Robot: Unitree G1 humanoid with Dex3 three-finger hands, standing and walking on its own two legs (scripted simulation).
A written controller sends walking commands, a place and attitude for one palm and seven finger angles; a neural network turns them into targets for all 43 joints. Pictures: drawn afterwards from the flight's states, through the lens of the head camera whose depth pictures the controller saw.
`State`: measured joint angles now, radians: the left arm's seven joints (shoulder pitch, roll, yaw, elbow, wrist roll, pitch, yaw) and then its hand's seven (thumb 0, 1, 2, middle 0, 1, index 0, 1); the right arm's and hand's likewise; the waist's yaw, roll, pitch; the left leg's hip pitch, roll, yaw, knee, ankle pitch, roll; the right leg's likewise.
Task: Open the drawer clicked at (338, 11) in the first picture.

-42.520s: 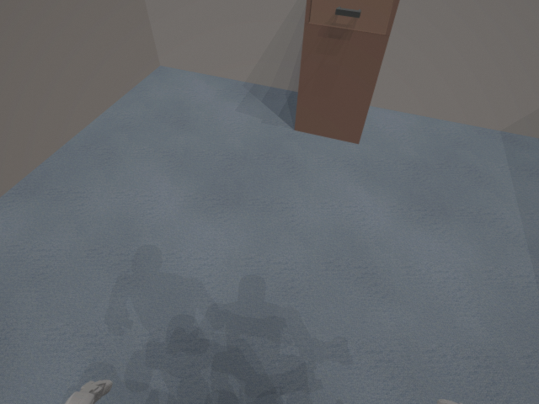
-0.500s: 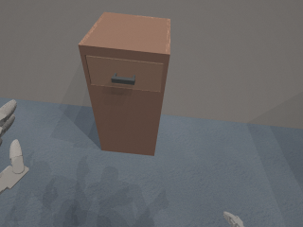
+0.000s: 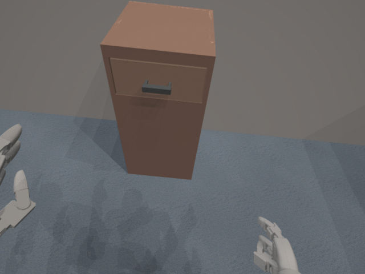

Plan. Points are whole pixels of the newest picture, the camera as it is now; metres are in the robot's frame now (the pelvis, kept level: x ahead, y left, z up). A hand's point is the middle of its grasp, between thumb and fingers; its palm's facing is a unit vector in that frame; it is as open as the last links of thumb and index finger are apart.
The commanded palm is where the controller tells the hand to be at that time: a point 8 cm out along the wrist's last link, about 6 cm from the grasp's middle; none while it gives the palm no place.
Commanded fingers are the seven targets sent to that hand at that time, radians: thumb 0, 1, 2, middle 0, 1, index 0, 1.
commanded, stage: stop stepping back and stand still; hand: left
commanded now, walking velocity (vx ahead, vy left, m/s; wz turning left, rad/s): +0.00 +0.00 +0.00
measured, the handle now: (157, 86) +0.77 +0.14 -0.05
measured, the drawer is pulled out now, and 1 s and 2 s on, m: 0.00 0.00 0.00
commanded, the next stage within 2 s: let the arm hang, fingers relaxed in 0.08 s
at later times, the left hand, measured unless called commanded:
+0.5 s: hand out of the picture +0.01 +0.18 -0.17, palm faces -0.08 -0.98 -0.19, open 7.4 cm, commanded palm none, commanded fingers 0.00 0.90 0.90 -0.20 -0.30 -0.20 -0.30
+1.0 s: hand out of the picture +0.01 +0.24 -0.15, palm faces +0.01 -0.94 -0.35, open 7.4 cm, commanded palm none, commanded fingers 0.00 0.90 0.90 -0.20 -0.30 -0.20 -0.30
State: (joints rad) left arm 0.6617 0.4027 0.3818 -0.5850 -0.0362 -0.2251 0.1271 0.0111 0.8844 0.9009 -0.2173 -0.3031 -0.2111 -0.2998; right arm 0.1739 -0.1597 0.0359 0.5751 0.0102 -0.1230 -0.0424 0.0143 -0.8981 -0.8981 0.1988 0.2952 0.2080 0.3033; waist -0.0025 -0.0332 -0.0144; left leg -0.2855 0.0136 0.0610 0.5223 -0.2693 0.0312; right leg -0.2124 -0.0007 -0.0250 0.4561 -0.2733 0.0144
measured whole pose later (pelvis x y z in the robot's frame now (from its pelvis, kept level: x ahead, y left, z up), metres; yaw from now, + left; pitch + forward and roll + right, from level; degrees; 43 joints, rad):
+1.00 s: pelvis -0.04 -0.01 +0.01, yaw +1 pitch -2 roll +0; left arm 0.18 0.32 0.02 1.09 0.02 -0.01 0.00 0.00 0.90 0.90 -0.20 -0.30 -0.20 -0.30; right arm 0.17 -0.26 -0.01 1.08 -0.01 0.00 0.01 0.01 -0.90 -0.90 0.20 0.29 0.21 0.30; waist 0.00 0.02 0.05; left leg -0.21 -0.01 0.04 0.38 -0.14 0.03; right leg -0.16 -0.01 -0.05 0.38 -0.20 0.00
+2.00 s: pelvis +0.02 -0.01 +0.01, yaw +2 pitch -1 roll +0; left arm 0.15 0.29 0.01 1.11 0.02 -0.02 0.01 0.00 0.90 0.90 -0.21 -0.30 -0.20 -0.30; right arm 0.12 -0.28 0.00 1.11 -0.01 -0.01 -0.01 0.01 -0.90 -0.90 0.20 0.29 0.21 0.30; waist 0.00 -0.01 0.05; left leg -0.10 -0.02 0.04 0.29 -0.17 0.02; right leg -0.05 -0.02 -0.05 0.29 -0.22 0.00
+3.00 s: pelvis +0.21 -0.02 +0.00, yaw -2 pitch +0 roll +0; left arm 0.20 0.19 0.06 1.00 0.04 0.00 0.02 0.01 0.93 0.90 -0.20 -0.30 -0.20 -0.30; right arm 0.20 -0.15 -0.03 1.05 -0.02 -0.01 -0.04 -0.01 -0.94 -0.90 0.20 0.29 0.21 0.30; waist 0.01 -0.04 0.08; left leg -0.27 0.04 0.13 0.49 -0.22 0.02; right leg -0.40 -0.07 -0.06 0.72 -0.34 0.02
